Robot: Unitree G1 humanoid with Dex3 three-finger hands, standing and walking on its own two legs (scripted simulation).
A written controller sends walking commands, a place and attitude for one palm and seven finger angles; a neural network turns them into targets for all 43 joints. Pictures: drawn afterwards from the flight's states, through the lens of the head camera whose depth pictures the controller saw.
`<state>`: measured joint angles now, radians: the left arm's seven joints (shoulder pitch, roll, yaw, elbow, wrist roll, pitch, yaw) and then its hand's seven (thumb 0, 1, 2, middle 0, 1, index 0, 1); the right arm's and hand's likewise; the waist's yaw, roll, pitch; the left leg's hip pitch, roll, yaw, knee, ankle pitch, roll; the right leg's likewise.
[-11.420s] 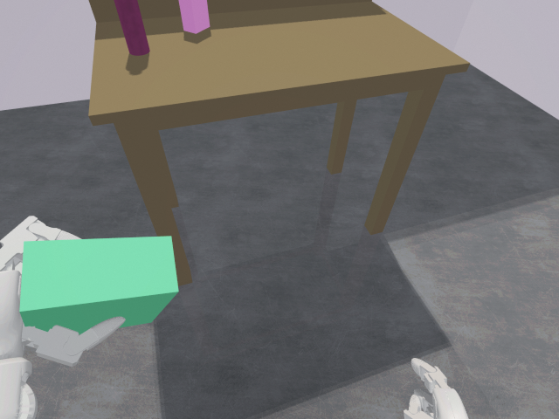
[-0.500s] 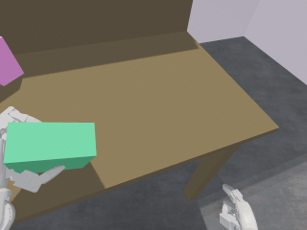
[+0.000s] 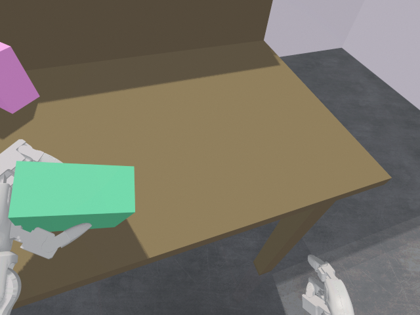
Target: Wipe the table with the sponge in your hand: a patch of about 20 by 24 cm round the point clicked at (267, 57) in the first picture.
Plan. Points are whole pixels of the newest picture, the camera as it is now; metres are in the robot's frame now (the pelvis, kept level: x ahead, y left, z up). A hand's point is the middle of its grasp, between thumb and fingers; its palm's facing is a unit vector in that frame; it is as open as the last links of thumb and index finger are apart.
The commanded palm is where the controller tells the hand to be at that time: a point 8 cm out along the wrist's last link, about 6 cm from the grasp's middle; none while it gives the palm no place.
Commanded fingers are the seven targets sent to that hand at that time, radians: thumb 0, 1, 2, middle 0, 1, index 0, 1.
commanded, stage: turn the palm down, sponge in hand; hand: left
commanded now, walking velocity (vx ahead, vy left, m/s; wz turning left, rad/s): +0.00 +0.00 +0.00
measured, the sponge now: (93, 200) +0.24 +0.20 +0.14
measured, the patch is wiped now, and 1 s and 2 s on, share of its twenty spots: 0.00 0.00 0.00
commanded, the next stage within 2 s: none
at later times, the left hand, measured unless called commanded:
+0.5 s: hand (37, 214) +0.20 +0.24 +0.17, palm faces +0.41 -0.62 -0.67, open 10.5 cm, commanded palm +0.16 +0.25 +0.22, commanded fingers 0.00 0.10 1.30 -1.20 -1.60 -1.20 -1.60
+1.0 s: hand (56, 193) +0.22 +0.22 +0.19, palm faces +0.27 -0.40 -0.88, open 10.5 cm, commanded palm +0.18 +0.24 +0.26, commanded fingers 0.00 0.10 1.30 -1.20 -1.60 -1.20 -1.60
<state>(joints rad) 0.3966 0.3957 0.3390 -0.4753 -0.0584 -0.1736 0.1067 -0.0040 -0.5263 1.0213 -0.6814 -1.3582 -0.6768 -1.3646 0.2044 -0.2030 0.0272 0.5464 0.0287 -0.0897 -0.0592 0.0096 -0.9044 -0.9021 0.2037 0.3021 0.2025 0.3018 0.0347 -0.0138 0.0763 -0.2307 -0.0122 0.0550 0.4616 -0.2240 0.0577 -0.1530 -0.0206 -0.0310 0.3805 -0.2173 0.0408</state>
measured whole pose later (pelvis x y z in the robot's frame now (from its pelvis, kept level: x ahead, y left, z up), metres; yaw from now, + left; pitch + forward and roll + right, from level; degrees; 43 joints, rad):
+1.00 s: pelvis -0.01 -0.06 -0.02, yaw +0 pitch -3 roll +1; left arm 0.21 0.69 0.31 -0.44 0.28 0.28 -0.09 0.00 -0.53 1.02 -0.69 -1.35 -0.69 -1.35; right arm 0.15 -0.30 0.01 0.61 0.05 -0.05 -0.14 0.01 -0.91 -0.90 0.20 0.30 0.20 0.30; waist 0.11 0.10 0.01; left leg -0.26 0.03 0.02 0.60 -0.28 -0.03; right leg -0.23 0.02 -0.07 0.63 -0.35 -0.05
